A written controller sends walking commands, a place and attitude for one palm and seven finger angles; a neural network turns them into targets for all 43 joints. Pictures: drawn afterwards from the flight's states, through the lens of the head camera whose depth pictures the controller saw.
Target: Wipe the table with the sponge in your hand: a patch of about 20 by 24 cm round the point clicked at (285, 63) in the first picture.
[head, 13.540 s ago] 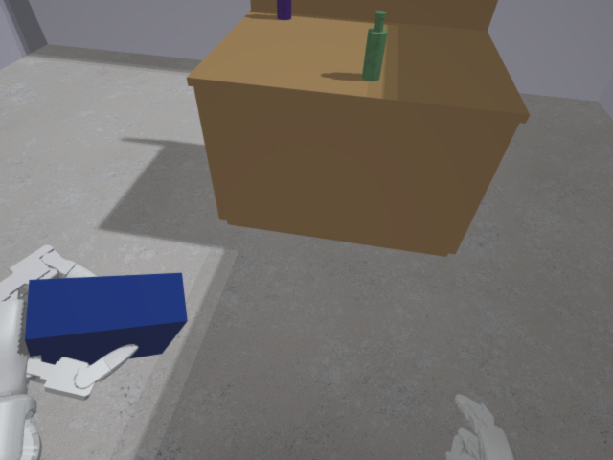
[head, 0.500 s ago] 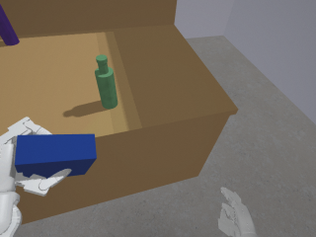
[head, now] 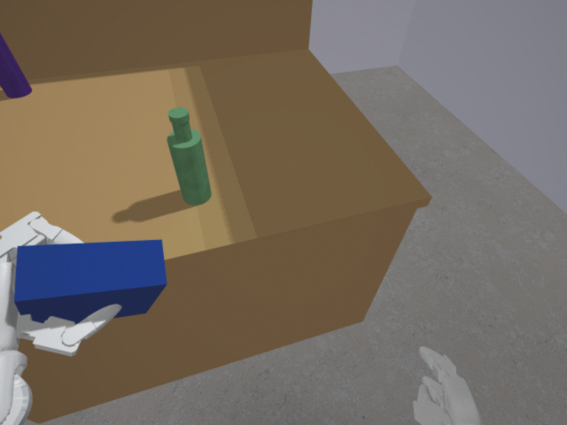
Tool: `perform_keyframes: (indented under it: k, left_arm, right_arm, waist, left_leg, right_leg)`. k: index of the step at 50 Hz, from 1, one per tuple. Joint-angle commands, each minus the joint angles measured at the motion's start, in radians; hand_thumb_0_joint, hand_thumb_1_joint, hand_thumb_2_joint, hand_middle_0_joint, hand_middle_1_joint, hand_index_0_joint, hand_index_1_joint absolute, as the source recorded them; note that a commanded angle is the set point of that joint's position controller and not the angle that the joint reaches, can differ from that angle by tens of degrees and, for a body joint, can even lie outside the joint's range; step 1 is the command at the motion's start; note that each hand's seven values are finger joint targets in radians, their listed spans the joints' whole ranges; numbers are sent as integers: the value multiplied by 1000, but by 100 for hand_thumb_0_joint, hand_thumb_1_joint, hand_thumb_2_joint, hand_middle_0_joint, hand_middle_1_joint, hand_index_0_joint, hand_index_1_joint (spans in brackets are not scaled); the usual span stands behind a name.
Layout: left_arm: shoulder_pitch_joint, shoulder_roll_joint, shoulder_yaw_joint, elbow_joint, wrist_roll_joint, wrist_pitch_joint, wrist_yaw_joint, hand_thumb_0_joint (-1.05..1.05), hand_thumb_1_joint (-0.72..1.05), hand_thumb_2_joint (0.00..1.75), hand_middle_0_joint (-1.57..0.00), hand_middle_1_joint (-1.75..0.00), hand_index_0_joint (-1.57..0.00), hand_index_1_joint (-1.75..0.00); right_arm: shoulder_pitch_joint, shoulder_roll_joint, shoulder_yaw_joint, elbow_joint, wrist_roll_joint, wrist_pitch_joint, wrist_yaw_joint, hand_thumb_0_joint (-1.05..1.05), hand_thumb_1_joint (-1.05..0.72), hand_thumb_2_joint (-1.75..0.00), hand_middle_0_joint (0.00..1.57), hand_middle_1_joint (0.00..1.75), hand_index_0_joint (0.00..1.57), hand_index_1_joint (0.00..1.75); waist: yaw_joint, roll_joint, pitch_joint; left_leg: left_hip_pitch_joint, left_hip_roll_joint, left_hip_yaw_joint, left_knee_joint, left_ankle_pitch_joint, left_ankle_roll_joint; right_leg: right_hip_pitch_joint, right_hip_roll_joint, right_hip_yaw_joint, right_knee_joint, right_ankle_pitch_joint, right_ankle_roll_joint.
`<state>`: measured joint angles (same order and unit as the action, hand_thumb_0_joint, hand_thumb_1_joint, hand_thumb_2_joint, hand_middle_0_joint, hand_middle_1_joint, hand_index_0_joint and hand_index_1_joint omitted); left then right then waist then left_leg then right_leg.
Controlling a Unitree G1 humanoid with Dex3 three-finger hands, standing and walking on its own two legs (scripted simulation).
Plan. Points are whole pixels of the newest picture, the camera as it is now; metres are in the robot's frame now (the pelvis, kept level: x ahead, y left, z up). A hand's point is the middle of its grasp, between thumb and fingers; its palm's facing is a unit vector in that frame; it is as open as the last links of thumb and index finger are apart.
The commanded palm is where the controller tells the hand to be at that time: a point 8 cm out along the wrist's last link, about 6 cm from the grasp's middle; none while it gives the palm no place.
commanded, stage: shuffle to correct the standing spot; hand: left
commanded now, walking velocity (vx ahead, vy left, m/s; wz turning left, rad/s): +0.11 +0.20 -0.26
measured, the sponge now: (115, 283) +0.23 +0.22 +0.13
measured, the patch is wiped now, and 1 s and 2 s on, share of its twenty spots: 0.00 0.00 0.00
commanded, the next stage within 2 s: none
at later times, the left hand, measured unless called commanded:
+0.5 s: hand (79, 247) +0.25 +0.25 +0.17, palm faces +0.32 -0.81 -0.48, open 9.4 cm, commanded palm +0.19 +0.30 +0.18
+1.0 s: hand (2, 231) +0.27 +0.35 +0.17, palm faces +0.35 -0.82 -0.46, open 9.4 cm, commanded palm +0.21 +0.39 +0.18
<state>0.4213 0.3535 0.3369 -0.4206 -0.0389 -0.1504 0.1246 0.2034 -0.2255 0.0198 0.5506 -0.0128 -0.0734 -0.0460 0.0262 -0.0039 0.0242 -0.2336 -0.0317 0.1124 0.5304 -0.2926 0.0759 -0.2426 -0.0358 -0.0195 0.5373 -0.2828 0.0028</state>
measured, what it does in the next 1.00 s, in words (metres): steps to the left: right foot, then left foot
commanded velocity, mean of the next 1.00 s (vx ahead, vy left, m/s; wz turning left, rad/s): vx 0.08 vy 0.20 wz -0.05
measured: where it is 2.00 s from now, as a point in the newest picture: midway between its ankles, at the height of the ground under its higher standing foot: outside the picture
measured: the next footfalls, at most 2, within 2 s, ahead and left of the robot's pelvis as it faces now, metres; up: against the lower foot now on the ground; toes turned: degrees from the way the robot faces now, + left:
right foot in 0.48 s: +0.10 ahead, -0.06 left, +0.00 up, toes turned -11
left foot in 0.80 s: +0.11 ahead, +0.25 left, +0.00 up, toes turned +1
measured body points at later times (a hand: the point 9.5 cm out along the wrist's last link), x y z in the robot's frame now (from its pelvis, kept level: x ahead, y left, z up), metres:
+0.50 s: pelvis +0.02 +0.02 -0.01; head +0.04 +0.01 +0.44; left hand +0.23 +0.29 +0.19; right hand +0.18 -0.21 -0.11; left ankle +0.00 +0.08 -0.72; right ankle +0.06 -0.05 -0.74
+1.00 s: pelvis +0.04 +0.12 -0.02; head +0.06 +0.11 +0.43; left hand +0.24 +0.39 +0.19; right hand +0.20 -0.12 -0.10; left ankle +0.07 +0.26 -0.73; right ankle +0.06 -0.05 -0.73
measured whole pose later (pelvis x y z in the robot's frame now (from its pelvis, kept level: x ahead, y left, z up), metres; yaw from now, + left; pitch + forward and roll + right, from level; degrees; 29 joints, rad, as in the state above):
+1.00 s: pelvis +0.04 +0.12 -0.02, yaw -3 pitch -3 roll +1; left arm 0.45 0.39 0.40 -0.51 -0.04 -0.18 0.13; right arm 0.18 -0.20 -0.01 0.58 0.03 -0.10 -0.01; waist 0.00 0.01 0.10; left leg -0.33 0.06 0.05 0.73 -0.34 -0.03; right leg -0.33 -0.15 -0.05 0.71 -0.32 0.07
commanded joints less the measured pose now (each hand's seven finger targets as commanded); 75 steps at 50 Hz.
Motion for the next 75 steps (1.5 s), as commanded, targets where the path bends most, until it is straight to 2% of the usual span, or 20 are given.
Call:
perform_keyframes:
  k: [1,8,14,17,21,22,24,25,31,37,42,44,48,51,53,56,61,63,64,75]
  left_arm:
    - [-73,193,137,-260,-9,-84,23,0,10,130,-120,-160,-120,-160]
    - [-25,203,167,-222,-17,-83,28,0,10,130,-120,-160,-120,-160]
    - [-103,229,172,-336,-8,-93,23,0,10,130,-120,-160,-120,-160]
    - [-22,191,146,-281,-5,-81,30,0,10,130,-120,-160,-120,-160]
    - [34,205,168,-269,-18,-72,33,0,10,130,-120,-160,-120,-160]
    - [48,208,179,-256,-20,-81,35,0,10,130,-120,-160,-120,-160]
    - [37,224,199,-240,-38,-101,31,0,10,130,-120,-160,-120,-160]
    - [40,209,201,-237,-43,-100,26,0,10,130,-120,-160,-120,-160]
    - [-41,213,160,-273,-12,-98,27,0,10,130,-120,-160,-120,-160]
    - [-46,223,173,-299,-10,-76,44,0,10,130,-120,-160,-120,-160]
    - [-4,207,189,-291,-16,-82,27,0,10,130,-120,-160,-120,-160]
    - [-12,209,196,-313,-11,-94,27,0,10,130,-120,-160,-120,-160]
    - [1,222,194,-279,-16,-89,36,0,10,130,-120,-160,-120,-160]
    - [-45,200,187,-356,-18,-77,31,0,10,130,-120,-160,-120,-160]
    - [-56,230,202,-416,-14,-90,25,0,10,130,-120,-160,-120,-160]
    - [-39,185,168,-364,-1,-94,42,0,10,130,-120,-160,-120,-160]
    - [23,188,159,-286,-11,-76,41,0,10,130,-120,-160,-120,-160]
    - [36,249,203,-234,-12,-84,47,0,10,130,-120,-160,-120,-160]
    - [46,171,163,-203,-32,-78,36,0,10,130,-120,-160,-120,-160]
    - [-34,199,154,-355,-8,-101,53,0,10,130,-120,-160,-120,-160]
  right_arm:
    - [-105,-117,-47,-165,8,-56,1,0,-90,-90,20,30,20,30]
    - [-90,-117,-65,-152,24,-13,24,0,-90,-90,20,30,20,30]
    - [-100,-110,-67,-158,13,-29,17,0,-90,-90,20,30,20,30]
    - [-68,-111,-71,-144,16,-46,30,0,-90,-90,20,30,20,30]
    - [-109,-121,-59,-162,10,-40,26,0,-90,-90,20,30,20,30]
    - [-120,-124,-64,-162,10,-31,26,0,-90,-90,20,30,20,30]
    - [-110,-138,-80,-177,18,-31,30,0,-90,-90,20,30,20,30]
    - [-47,-137,-86,-146,13,-19,41,0,-90,-90,20,30,20,30]
    - [-86,-84,-54,-103,19,-21,19,0,-90,-90,20,30,20,30]
    - [-85,-65,-67,-113,24,-69,-7,0,-90,-90,20,30,20,30]
    - [-74,-117,-87,-131,57,-86,8,0,-90,-90,20,30,20,30]
    - [-84,-108,-81,-125,57,-99,14,0,-90,-90,20,30,20,30]
    - [-84,-82,-86,-112,44,-72,33,0,-90,-90,20,30,20,30]
    - [-79,-90,-74,-94,40,-57,27,0,-90,-90,20,30,20,30]
    - [-104,-114,-82,-121,40,-75,20,0,-90,-90,20,30,20,30]
    - [-82,-99,-85,-87,38,-102,28,0,-90,-90,20,30,20,30]
    - [-106,-102,-51,-91,30,-93,28,0,-90,-90,20,30,20,30]
    - [-112,-81,-50,-105,25,-77,35,0,-90,-90,20,30,20,30]
    - [-48,-123,-91,-88,38,-70,39,0,-90,-90,20,30,20,30]
    - [-92,-79,-92,-89,27,-92,-4,0,-90,-90,20,30,20,30]
  waist:
    - [-4,125,-130]
    - [-23,-92,-120]
    - [-41,302,-111]
    - [-38,123,-91]
    - [3,153,-119]
    - [25,98,-150]
    - [-19,-202,-152]
    - [-29,-98,-106]
    - [-27,-86,-62]
    - [-7,-123,-86]
    - [-15,237,-72]
    - [-6,229,-65]
    - [-16,-294,-94]
    - [-54,61,-94]
    - [-48,432,-67]
    - [-39,229,-92]
    - [-2,117,-117]
    - [-19,-226,-122]
    - [-26,-258,-103]
    - [-27,-10,-87]
  left_leg:
    - [72,155,-166,-129,245,-54]
    - [-159,50,-60,190,23,-80]
    - [320,239,-368,-227,554,-79]
    - [293,223,-251,-155,621,1]
    - [-12,161,-119,-63,573,-67]
    - [-166,133,-108,116,462,-82]
    - [-434,16,-140,720,-165,-73]
    - [-439,63,-248,790,-164,-90]
    - [-207,119,-110,416,11,-85]
    - [26,28,26,-12,39,-66]
    - [-55,172,-151,-83,291,6]
    - [-102,160,-112,-46,245,1]
    - [-169,47,-22,280,-64,-92]
    - [14,73,-121,-39,44,-65]
    - [70,253,-401,-279,92,30]
    - [112,235,-301,-169,285,99]
    - [-133,158,-186,-36,102,8]
    - [-405,15,-114,402,-160,-68]
    - [-393,32,-159,556,-135,-97]
    - [83,45,1,-72,60,-63]
  right_leg:
    - [15,3,-30,38,105,-48]
    - [126,-239,360,-74,352,-181]
    - [-366,50,-45,509,-253,-16]
    - [-347,-4,-58,428,-155,-19]
    - [107,-2,-151,29,36,-40]
    - [312,-36,-104,-73,161,-68]
    - [265,-454,578,-228,239,-257]
    - [123,-466,584,-261,75,-246]
    - [-110,-285,155,-234,14,-129]
    - [-26,-205,76,-68,14,-48]
    - [-49,-8,-104,235,-30,25]
    - [24,-12,-101,148,1,16]
    - [68,-323,259,-128,244,-117]
    - [-102,-130,6,170,85,-22]
    - [-281,11,-77,545,-281,33]
    - [-296,-27,-54,507,-228,9]
    - [153,-33,-69,-120,95,-6]
    - [285,-401,462,-257,222,-148]
    - [193,-427,482,-274,194,-151]
    - [-49,-192,53,39,88,-51]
